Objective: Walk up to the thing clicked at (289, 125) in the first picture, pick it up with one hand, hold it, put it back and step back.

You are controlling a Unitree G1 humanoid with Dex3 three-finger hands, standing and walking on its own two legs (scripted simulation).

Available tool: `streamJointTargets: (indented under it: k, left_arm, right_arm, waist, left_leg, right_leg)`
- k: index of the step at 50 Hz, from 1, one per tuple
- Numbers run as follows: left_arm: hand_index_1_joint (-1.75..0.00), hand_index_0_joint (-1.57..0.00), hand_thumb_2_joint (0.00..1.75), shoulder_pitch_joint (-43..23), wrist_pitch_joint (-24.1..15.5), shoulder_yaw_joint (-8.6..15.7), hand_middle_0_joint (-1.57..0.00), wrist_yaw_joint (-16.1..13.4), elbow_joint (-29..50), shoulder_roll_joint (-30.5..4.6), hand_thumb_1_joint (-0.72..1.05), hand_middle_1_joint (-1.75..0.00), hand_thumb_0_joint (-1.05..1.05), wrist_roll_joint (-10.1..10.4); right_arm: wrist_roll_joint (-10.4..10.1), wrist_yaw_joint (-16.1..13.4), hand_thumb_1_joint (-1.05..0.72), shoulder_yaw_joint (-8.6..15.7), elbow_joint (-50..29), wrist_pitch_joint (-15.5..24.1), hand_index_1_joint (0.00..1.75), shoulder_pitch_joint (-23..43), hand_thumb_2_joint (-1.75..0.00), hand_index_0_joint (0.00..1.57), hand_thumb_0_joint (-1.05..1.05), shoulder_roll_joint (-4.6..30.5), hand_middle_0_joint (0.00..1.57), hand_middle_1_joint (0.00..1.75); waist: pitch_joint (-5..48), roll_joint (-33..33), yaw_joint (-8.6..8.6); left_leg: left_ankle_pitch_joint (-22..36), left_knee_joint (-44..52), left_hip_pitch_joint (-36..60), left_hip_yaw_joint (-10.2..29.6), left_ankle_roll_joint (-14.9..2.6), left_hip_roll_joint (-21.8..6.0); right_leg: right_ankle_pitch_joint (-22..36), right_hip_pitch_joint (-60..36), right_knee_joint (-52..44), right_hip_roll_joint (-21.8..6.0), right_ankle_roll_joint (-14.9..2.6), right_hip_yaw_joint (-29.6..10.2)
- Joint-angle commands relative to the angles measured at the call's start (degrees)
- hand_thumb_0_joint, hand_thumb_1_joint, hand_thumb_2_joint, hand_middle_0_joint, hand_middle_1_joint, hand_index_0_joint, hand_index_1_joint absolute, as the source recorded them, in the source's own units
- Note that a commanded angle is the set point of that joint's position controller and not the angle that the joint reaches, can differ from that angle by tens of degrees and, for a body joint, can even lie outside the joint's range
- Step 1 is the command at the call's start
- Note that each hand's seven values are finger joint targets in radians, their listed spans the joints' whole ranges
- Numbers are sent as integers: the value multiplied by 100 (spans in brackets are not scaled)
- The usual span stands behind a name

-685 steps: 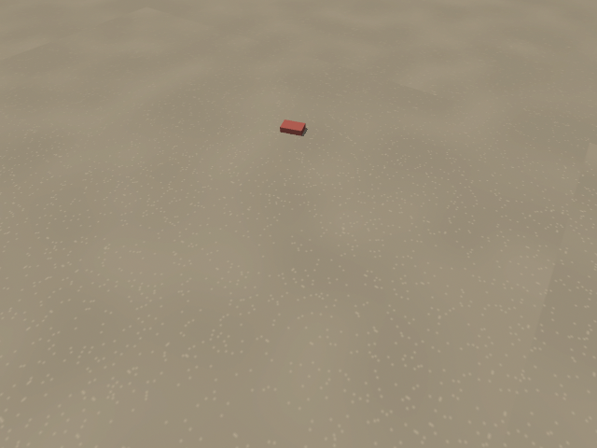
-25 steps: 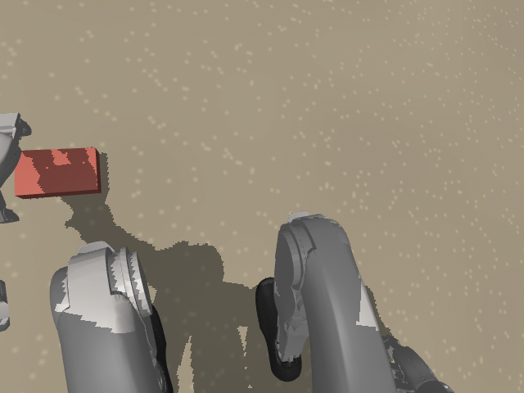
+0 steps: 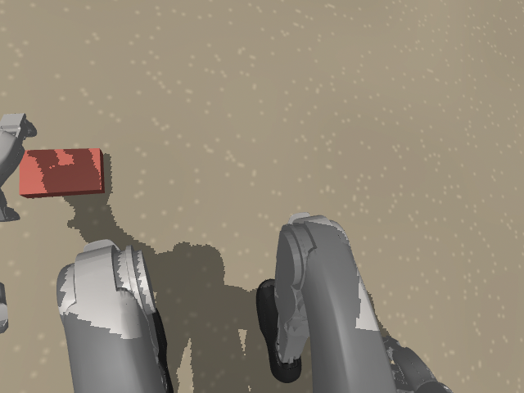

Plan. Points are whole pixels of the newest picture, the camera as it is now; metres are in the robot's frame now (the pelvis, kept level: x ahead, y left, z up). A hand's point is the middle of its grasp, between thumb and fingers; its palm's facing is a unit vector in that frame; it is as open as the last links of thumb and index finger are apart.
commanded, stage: rise first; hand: left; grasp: from above
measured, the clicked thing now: (64, 172) +0.47 +0.30 -0.30
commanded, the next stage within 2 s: approach in 0.42 s
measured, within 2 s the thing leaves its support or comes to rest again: neither
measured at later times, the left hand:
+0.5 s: hand (2, 176) +0.43 +0.35 -0.17, palm faces -0.45 -0.08 -0.89, open 13.8 cm
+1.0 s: hand (60, 145) +0.48 +0.27 -0.17, palm faces -0.39 -0.03 -0.92, open 14.2 cm
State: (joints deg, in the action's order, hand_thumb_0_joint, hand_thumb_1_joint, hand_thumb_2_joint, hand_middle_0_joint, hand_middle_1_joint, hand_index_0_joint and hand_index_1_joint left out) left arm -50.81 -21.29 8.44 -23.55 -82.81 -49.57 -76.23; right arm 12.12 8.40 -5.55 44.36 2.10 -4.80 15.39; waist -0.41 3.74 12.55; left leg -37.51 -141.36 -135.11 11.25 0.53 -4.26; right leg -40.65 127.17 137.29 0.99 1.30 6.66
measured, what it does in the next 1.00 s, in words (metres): stands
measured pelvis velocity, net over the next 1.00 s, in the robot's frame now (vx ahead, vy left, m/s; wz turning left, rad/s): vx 0.00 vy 0.00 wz -0.01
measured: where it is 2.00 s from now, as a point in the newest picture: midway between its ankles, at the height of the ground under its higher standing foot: (220, 360)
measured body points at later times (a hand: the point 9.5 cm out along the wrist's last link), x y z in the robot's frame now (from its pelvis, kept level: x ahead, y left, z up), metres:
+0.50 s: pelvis +0.00 +0.00 +0.00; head +0.24 +0.09 +0.37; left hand +0.45 +0.35 -0.12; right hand +0.07 -0.27 -0.10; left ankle +0.08 +0.14 -0.28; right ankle +0.10 -0.12 -0.28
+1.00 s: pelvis +0.00 +0.00 +0.00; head +0.24 +0.08 +0.37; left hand +0.49 +0.27 -0.12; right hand +0.05 -0.27 -0.09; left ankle +0.08 +0.14 -0.28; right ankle +0.10 -0.12 -0.28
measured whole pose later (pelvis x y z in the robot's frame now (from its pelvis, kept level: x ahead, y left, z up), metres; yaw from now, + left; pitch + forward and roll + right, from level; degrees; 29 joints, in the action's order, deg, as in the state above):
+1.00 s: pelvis +0.00 +0.00 +0.00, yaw -1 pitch +31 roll -9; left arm -58.9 -12.4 4.8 -28.4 -88.9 -45.1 -77.1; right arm 11.2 8.7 -8.1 41.7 5.0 -6.9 16.4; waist -0.6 2.2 18.1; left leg -36.8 -140.5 -136.0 11.2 0.4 -4.7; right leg -39.1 128.7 136.2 1.7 1.4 6.6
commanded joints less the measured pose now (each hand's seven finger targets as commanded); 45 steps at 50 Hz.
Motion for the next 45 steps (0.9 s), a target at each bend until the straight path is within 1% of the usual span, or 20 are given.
streamJointTargets:
  k: [1,4,5,10,12,16,18,19,21,24,25,26,27,30,32,35,37,39,42,45]
  left_arm:
    - [-92,-13,98,-1636,-14,349,-15,-298,877,-1763,-50,-90,0,19]
    - [-93,-13,98,-1648,27,210,-14,-328,614,-1597,-50,-91,0,8]
    - [-94,-13,97,-1681,60,69,-14,-313,425,-1492,-50,-92,0,-20]
    - [-92,-14,97,-1629,112,223,-16,-320,467,-1713,-49,-90,0,72]
    - [-92,-14,96,-1730,133,134,-16,-265,522,-1679,-48,-90,0,72]
    - [-91,-15,96,-1704,96,185,-17,-218,622,-1704,-48,-90,0,124]
    - [-91,-16,95,-1689,84,213,-17,-193,702,-1778,-46,-90,0,62]
    - [-91,-15,95,-1626,87,220,-17,-191,701,-1741,-48,-89,0,110]
    - [-89,-16,95,-1620,73,228,-18,-182,635,-1697,-46,-87,0,107]
    - [-89,-16,95,-1526,54,376,-19,-182,804,-1887,-47,-87,0,106]
    - [-89,-16,95,-1501,75,283,-19,-159,731,-1787,-47,-86,0,97]
    - [-90,-14,102,-1428,75,332,-21,-163,854,-1779,-52,-84,0,100]
    - [-91,-11,97,-1482,71,408,-14,-166,987,-1867,-50,-89,0,95]
    - [-97,-8,98,-1697,94,-172,-8,-107,798,-1152,-52,-97,0,145]
    - [-98,-7,100,-1997,121,-272,-8,-133,879,-1111,-54,-97,0,158]
    - [-98,-7,101,-2467,135,-582,-7,-190,1029,-717,-54,-97,0,168]
    - [-98,-7,101,-2557,223,-701,-7,-281,871,-585,-53,-98,0,128]
    - [-99,-7,101,-2634,355,-715,-6,-386,570,-595,-53,-99,0,65]
    - [-98,-7,102,-2616,586,-351,-7,-601,261,-1072,-54,-97,0,-51]
    - [-99,-7,100,-2342,883,-354,-7,-686,-167,-1056,-53,-99,0,-145]
  right_arm:
    - [-19,-104,-90,462,-61,-2,30,-1022,-90,20,0,1525,20,30]
    - [-7,-108,-90,436,-86,3,30,-961,-90,20,0,1502,20,30]
    - [17,-99,-90,405,-91,23,30,-983,-90,20,0,1495,20,30]
    - [-12,-131,-90,409,-74,75,30,-1032,-90,20,0,1545,20,30]
    - [26,-114,-90,392,-69,112,30,-1058,-90,20,0,1514,20,30]
    - [24,-116,-90,409,-89,110,30,-1019,-90,20,0,1523,20,30]
    - [69,-100,-90,408,-161,117,30,-1034,-90,20,0,1566,20,30]
    - [25,-106,-90,392,-56,89,30,-1084,-90,20,0,1530,20,30]
    - [68,-78,-90,398,-63,101,30,-1135,-90,20,0,1541,20,30]
    - [35,-90,-90,415,-166,82,30,-1048,-90,20,0,1578,20,30]
    - [58,-73,-90,408,-168,86,30,-1057,-90,20,0,1566,20,30]
    - [69,-71,-90,399,-141,73,30,-1094,-90,20,0,1540,20,30]
    - [46,-81,-89,447,-192,64,30,-1034,-89,20,0,1565,20,30]
    - [18,-63,-89,423,-115,65,30,-1080,-89,20,0,1451,20,30]
    - [-13,-83,-89,431,-111,95,30,-1159,-89,20,0,1517,20,30]
    - [-68,-92,-89,482,-69,132,30,-1261,-89,20,0,1551,20,30]
    - [-86,-117,-89,454,-21,170,30,-1293,-89,20,0,1528,20,30]
    - [-92,-111,-89,391,-35,224,30,-1314,-89,20,0,1547,20,30]
    - [-104,-108,-89,298,-112,264,30,-1351,-89,20,0,1567,20,30]
    - [-89,-59,-89,208,-240,288,30,-1260,-89,20,0,1533,20,30]
  waist:
    - [3831,-2257,-80]
    - [3634,-2180,17]
    - [3378,-2050,148]
    - [3595,-1847,10]
    - [3565,-1960,81]
    - [3746,-2129,34]
    - [3756,-2067,106]
    - [3818,-2112,-3]
    - [3696,-2221,66]
    - [3855,-2252,-45]
    - [3733,-2193,28]
    - [3794,-2205,-46]
    - [3947,-2196,-70]
    - [3619,-2222,181]
    - [3452,-2113,303]
    - [3659,-2117,480]
    - [3717,-2173,486]
    - [3576,-2109,535]
    - [3626,-2219,391]
    - [3518,-2247,368]
  left_leg:
    - [852,1336,3233,-640,-133,208]
    - [689,1340,3076,-642,-142,207]
    - [558,1318,2904,-635,-159,209]
    - [614,1238,2853,-667,-194,220]
    - [648,1224,2907,-666,-183,213]
    - [733,1240,3080,-624,-158,207]
    - [904,1178,3080,-618,-167,198]
    - [893,1215,3089,-638,-160,208]
    - [944,1246,3182,-618,-145,204]
    - [971,1236,3198,-638,-142,200]
    - [964,1197,3116,-640,-157,199]
    - [991,1228,3067,-667,-158,208]
    - [1009,1212,3151,-659,-162,194]
    - [637,1298,2978,-636,-151,200]
    - [487,1303,2905,-604,-160,201]
    - [485,1338,3072,-538,-135,173]
    - [569,1359,3203,-549,-114,171]
    - [660,1332,3136,-570,-125,178]
    - [832,1341,3034,-649,-140,198]
    - [778,1389,2940,-731,-177,200]
  right_leg:
    - [1269,-1329,-1365,251,-300,426]
    - [1143,-1204,-1400,264,-306,432]
    - [1059,-1140,-1424,266,-303,435]
    - [1112,-1365,-1509,249,-259,363]
    - [1148,-1380,-1479,252,-258,348]
    - [1193,-1352,-1393,251,-271,412]
    - [1403,-1454,-1383,263,-255,421]
    - [1365,-1467,-1396,260,-261,396]
    - [1390,-1396,-1330,252,-262,438]
    - [1419,-1475,-1379,263,-283,418]
    - [1447,-1480,-1370,255,-265,417]
    - [1476,-1593,-1406,260,-258,402]
    - [1501,-1566,-1407,263,-264,397]
    - [1191,-1318,-1484,281,-290,396]
    - [1063,-1185,-1553,270,-281,425]
    - [1080,-1117,-1580,279,-280,472]
    - [1162,-1129,-1578,287,-281,481]
    - [1286,-1119,-1552,285,-269,486]
    - [1450,-1264,-1518,269,-274,450]
    - [1442,-1388,-1553,307,-286,390]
